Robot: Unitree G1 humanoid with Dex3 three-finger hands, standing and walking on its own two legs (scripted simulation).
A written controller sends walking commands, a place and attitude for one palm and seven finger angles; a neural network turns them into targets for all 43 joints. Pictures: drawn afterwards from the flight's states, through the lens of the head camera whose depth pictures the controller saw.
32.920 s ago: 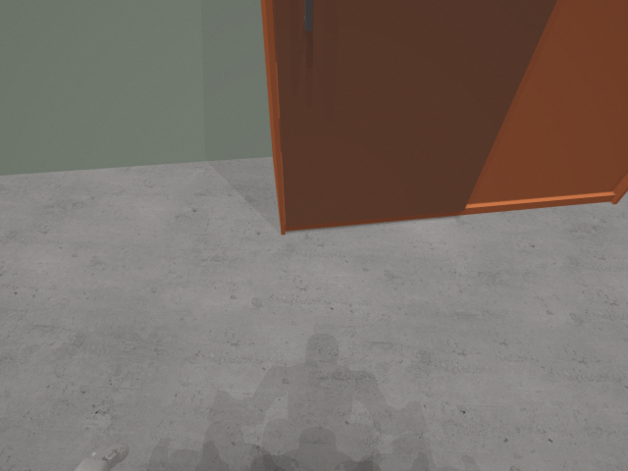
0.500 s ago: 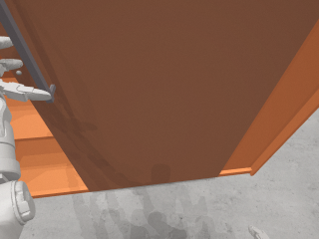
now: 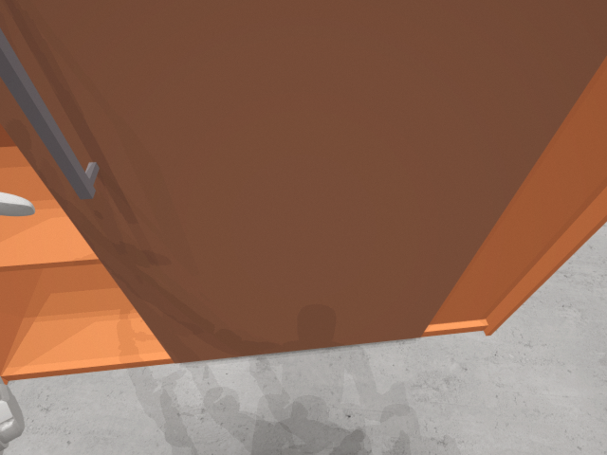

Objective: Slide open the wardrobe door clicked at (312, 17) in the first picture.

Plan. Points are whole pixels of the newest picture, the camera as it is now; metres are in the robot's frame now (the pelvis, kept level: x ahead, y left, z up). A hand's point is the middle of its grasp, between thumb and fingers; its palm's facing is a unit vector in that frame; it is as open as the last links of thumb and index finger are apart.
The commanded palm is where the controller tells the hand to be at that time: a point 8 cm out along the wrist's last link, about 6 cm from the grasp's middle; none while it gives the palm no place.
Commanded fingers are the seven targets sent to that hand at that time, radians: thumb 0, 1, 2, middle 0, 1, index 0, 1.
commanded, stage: slip the hand off the handle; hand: left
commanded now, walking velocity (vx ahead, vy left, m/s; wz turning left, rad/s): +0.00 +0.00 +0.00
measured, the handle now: (32, 84) +0.45 +0.33 +0.25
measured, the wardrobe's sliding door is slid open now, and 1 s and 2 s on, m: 0.53 0.53 0.53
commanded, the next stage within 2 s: draw the hand back to the body in 0.52 s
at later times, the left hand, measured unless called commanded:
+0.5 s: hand out of the picture +0.28 +0.37 +0.21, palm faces +0.48 -0.86 -0.18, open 14.7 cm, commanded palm +0.22 +0.40 +0.22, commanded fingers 0.00 -0.55 0.20 -0.25 -1.15 -0.25 -1.15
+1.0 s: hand out of the picture +0.22 +0.33 +0.21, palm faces +0.15 -0.99 -0.04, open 14.7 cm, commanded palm +0.18 +0.37 +0.21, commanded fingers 0.00 -0.55 0.20 -0.25 -1.15 -0.25 -1.15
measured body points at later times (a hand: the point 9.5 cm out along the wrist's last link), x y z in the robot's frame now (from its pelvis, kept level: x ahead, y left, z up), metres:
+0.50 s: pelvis -0.02 +0.01 +0.00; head -0.03 +0.00 +0.45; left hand +0.24 +0.41 +0.22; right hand +0.17 -0.22 -0.07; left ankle +0.05 +0.12 -0.73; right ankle -0.06 -0.11 -0.73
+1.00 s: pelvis -0.02 +0.01 +0.01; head -0.06 +0.00 +0.45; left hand +0.21 +0.38 +0.21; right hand +0.17 -0.22 -0.05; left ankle +0.05 +0.12 -0.73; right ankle -0.06 -0.11 -0.73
